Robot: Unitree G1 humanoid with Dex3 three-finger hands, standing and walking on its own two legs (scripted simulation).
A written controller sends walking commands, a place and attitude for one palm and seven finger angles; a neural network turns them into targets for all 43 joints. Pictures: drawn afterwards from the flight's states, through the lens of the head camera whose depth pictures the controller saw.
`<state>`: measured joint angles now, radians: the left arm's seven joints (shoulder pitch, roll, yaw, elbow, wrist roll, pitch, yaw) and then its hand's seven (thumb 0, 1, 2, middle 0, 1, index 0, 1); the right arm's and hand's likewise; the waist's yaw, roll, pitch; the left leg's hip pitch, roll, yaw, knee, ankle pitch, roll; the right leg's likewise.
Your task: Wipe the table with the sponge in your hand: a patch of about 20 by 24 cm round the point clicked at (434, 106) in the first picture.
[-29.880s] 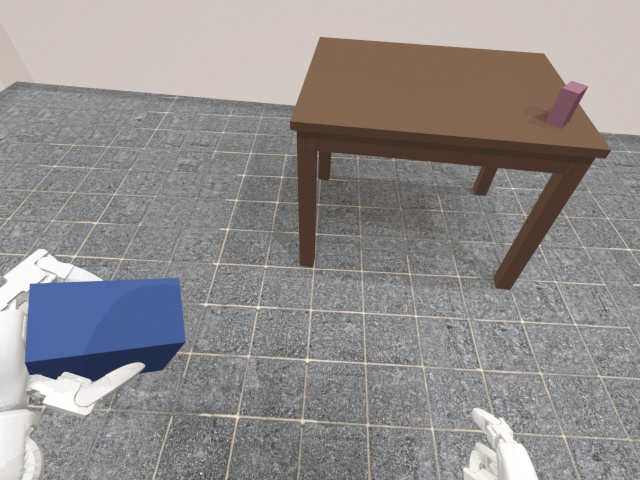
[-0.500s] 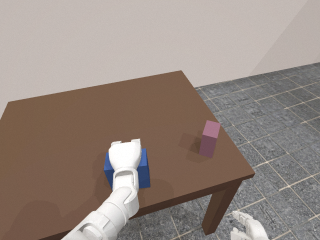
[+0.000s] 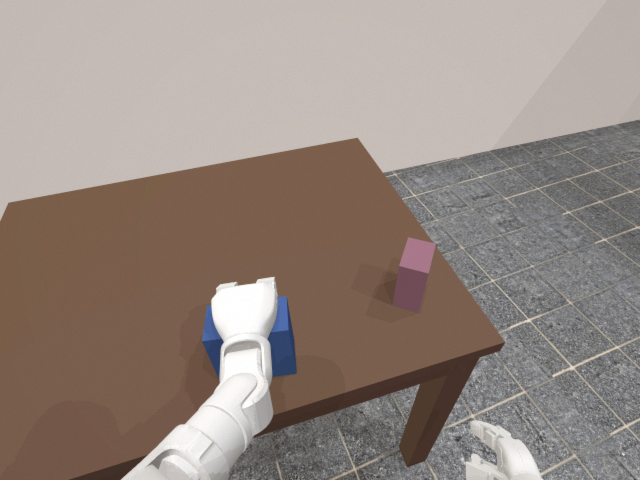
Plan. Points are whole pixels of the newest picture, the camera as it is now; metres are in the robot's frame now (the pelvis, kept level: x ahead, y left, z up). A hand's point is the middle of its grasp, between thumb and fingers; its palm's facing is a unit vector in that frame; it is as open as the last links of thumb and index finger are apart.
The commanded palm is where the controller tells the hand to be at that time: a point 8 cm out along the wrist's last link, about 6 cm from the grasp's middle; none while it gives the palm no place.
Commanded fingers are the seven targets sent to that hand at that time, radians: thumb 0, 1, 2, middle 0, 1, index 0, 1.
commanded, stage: wipe back along the third lane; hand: left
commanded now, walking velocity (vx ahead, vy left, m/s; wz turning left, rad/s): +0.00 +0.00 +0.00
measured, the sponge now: (255, 347) +0.32 +0.15 -0.05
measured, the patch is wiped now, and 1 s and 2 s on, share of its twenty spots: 1.00 1.00 1.00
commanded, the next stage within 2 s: slide back across to the middle lane in 0.32 s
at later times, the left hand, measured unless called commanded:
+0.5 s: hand (252, 331) +0.32 +0.15 -0.01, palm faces -0.04 -0.03 -1.00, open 10.2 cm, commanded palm +0.27 +0.14 +0.03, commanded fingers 0.00 0.10 1.30 -1.20 -1.60 -1.20 -1.60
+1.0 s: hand (220, 347) +0.29 +0.18 +0.00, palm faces -0.04 -0.11 -0.99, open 10.2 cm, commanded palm +0.25 +0.19 +0.05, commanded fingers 0.00 0.10 1.30 -1.20 -1.60 -1.20 -1.60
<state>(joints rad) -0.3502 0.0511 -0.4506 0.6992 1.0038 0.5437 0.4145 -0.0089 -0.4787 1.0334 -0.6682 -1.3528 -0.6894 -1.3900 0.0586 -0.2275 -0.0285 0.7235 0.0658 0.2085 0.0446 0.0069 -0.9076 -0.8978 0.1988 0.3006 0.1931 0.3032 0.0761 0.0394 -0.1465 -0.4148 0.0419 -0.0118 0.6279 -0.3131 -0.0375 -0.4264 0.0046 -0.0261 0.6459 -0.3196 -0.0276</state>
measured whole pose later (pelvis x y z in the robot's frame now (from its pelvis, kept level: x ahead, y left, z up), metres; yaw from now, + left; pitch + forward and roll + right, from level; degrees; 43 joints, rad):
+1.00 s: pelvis +0.01 +0.00 +0.01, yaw -1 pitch +2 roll +1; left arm -0.10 0.15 -0.36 0.40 1.02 0.49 0.33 -0.01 -0.48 1.03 -0.67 -1.35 -0.70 -1.39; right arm 0.02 -0.24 -0.01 0.68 0.07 0.16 0.02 0.01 -0.91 -0.90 0.20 0.30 0.19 0.30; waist 0.09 0.04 -0.11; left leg -0.30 0.04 0.01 0.56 -0.30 -0.03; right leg -0.32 0.01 0.00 0.59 -0.31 -0.02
